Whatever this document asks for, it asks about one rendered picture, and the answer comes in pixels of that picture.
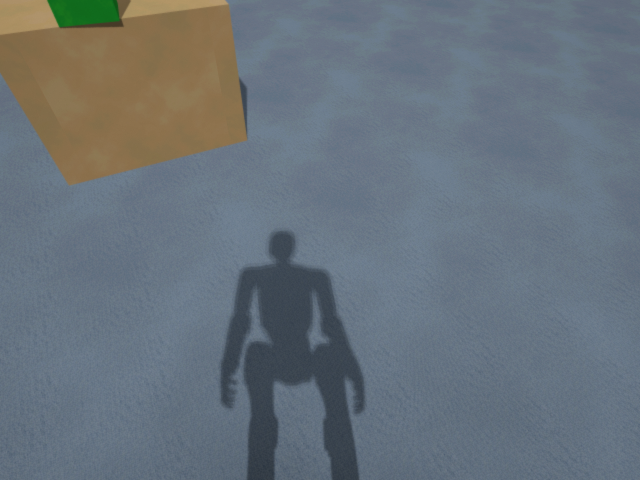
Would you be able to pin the carton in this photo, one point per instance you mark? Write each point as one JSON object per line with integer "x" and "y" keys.
{"x": 82, "y": 12}

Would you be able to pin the pedestal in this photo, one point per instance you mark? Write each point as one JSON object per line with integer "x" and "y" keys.
{"x": 105, "y": 98}

